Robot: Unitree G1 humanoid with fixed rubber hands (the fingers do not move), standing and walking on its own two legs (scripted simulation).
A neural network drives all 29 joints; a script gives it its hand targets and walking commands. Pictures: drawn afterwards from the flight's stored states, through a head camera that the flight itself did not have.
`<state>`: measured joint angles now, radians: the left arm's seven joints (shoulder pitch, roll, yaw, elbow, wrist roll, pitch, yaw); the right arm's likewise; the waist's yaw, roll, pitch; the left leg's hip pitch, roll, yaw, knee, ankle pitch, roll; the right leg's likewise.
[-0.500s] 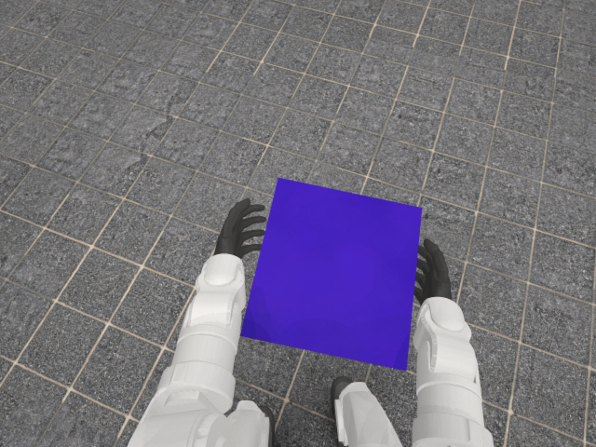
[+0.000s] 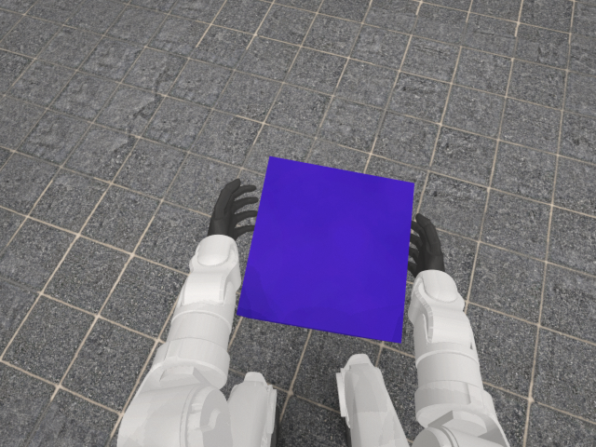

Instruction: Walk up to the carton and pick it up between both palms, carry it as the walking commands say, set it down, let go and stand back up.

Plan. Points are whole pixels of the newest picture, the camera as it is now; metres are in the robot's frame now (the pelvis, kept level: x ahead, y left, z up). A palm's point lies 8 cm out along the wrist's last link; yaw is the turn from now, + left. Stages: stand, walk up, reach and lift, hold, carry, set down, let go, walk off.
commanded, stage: set down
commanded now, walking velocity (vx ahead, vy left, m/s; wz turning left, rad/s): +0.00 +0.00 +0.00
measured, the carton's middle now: (319, 261) +0.40 -0.04 -0.14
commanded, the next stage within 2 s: none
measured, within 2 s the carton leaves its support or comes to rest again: neither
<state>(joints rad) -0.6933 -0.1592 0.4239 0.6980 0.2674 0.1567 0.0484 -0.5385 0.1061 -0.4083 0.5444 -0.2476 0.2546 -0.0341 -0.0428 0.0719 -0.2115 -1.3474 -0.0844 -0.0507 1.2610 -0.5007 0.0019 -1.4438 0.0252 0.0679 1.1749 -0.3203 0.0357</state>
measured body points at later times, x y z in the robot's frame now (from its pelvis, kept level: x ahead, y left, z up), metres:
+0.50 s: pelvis -0.02 -0.01 -0.07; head +0.20 -0.03 +0.32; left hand +0.44 +0.09 -0.14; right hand +0.39 -0.20 -0.17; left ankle +0.03 +0.11 -0.61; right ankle +0.10 -0.13 -0.61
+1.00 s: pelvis -0.04 -0.01 -0.14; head +0.24 -0.02 +0.22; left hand +0.47 +0.09 -0.23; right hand +0.42 -0.20 -0.26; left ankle +0.03 +0.11 -0.61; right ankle +0.10 -0.13 -0.61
